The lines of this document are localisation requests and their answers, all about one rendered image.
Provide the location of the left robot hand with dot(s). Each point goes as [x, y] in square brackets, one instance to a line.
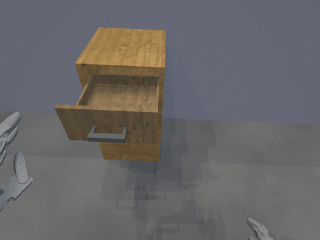
[17, 184]

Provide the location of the cabinet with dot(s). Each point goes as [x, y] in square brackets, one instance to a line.
[125, 51]

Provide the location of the handle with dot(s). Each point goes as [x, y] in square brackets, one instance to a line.
[107, 137]

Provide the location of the right robot hand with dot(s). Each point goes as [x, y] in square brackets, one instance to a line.
[259, 230]

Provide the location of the drawer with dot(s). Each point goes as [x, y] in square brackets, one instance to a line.
[111, 102]

